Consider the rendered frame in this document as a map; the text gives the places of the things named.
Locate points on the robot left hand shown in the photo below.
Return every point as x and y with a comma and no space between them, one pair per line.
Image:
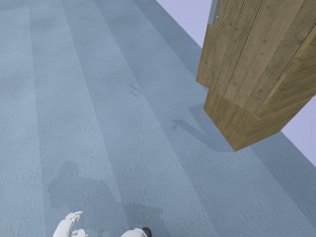
65,227

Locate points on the left robot foot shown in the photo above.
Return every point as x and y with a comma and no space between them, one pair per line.
147,231

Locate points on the robot left shin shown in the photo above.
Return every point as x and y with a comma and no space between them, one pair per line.
137,229

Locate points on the handle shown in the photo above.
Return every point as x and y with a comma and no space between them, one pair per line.
213,12

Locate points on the cupboard door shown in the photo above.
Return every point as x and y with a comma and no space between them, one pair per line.
250,46

